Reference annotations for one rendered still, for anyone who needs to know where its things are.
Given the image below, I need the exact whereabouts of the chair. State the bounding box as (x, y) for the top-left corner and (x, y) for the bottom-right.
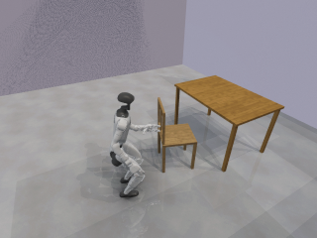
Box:
(158, 97), (198, 173)

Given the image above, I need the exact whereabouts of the left robot forearm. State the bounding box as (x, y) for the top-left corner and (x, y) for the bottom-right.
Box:
(130, 123), (145, 132)

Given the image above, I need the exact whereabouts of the right robot forearm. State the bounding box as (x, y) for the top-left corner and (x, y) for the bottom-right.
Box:
(112, 144), (134, 167)

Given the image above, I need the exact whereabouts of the right robot upper arm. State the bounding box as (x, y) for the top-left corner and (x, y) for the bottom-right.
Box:
(110, 118), (128, 150)

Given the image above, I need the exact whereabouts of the robot left hand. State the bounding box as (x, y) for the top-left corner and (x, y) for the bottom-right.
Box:
(143, 124), (161, 134)

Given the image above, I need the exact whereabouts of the robot right hand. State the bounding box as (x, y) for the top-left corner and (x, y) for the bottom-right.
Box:
(129, 163), (145, 178)

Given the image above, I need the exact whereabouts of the robot torso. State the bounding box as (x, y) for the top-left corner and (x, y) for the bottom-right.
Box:
(109, 110), (131, 158)

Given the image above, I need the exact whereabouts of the table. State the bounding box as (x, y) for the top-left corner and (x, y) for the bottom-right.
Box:
(174, 75), (284, 172)

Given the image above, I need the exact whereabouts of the robot right shin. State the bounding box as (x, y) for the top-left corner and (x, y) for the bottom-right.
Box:
(124, 175), (145, 194)

